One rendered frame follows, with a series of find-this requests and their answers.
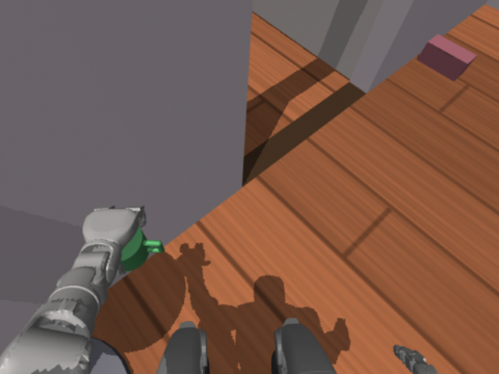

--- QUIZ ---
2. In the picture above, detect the left robot arm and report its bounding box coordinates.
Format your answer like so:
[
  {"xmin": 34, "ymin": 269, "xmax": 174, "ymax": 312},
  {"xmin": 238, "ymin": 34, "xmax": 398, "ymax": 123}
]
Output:
[{"xmin": 0, "ymin": 239, "xmax": 122, "ymax": 374}]

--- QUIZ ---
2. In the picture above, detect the left robot hand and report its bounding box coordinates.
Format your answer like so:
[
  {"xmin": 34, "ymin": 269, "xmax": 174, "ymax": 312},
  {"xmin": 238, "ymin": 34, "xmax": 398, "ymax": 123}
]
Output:
[{"xmin": 83, "ymin": 205, "xmax": 147, "ymax": 276}]

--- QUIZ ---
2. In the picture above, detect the right robot hand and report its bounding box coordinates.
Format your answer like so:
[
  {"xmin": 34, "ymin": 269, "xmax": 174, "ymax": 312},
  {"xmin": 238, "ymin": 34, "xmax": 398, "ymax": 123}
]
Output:
[{"xmin": 393, "ymin": 345, "xmax": 439, "ymax": 374}]

